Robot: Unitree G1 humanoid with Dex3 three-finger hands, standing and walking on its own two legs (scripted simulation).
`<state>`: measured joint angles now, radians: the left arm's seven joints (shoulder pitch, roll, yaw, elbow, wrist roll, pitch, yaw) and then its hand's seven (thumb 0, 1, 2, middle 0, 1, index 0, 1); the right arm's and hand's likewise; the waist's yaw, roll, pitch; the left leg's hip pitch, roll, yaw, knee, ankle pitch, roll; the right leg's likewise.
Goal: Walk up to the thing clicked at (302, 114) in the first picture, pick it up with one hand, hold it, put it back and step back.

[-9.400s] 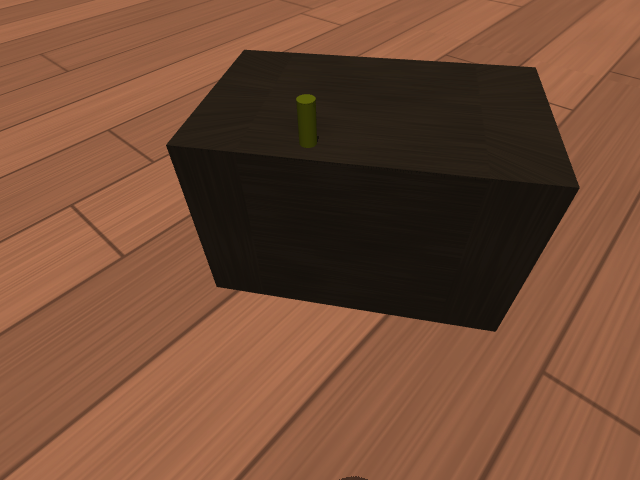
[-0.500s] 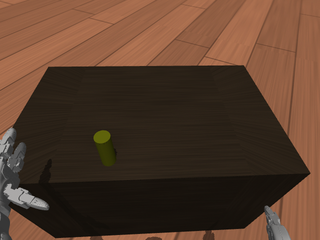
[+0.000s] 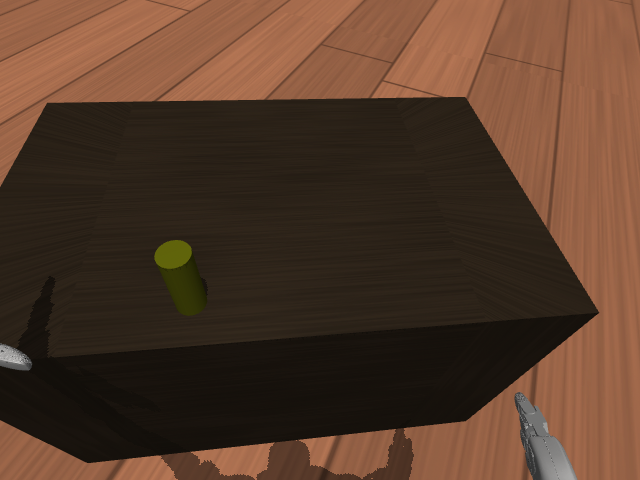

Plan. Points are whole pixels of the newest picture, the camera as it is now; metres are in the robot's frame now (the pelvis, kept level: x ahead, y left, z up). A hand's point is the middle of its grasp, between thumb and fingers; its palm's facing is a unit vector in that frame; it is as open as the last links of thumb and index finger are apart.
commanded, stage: go down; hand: left
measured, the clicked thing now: (183, 280) +0.43 +0.20 -0.03
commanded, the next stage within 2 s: approach in 1.60 s
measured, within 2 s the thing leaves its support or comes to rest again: neither
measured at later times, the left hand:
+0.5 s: hand out of the picture +0.35 +0.37 +0.08, palm faces +0.17 -0.98 +0.00, open 17.6 cm
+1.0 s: hand out of the picture +0.37 +0.39 +0.09, palm faces +0.18 -0.98 +0.00, open 17.5 cm
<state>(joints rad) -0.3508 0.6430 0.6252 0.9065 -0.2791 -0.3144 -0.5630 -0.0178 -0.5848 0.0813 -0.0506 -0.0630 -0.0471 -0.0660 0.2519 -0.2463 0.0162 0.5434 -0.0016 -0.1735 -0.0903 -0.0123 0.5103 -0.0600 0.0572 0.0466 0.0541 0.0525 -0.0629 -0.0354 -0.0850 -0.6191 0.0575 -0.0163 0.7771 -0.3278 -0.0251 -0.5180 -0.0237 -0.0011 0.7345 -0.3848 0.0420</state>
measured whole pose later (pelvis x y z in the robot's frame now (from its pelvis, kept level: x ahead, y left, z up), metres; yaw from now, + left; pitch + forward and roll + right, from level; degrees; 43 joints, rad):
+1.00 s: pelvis +0.00 +0.01 -0.03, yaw +0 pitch +15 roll -3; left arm -0.50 0.81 0.69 0.99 -0.23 -0.21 -0.63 -0.02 -0.57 0.07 -0.06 -0.05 -0.05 -0.06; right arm 0.32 -0.25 0.05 0.40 -0.01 -0.20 -0.10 -0.01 0.51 -0.06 0.06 0.05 0.05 0.05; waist -0.09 -0.02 -0.14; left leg -0.82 0.06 -0.04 0.97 -0.41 -0.02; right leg -0.70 -0.02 -0.01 0.89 -0.46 0.05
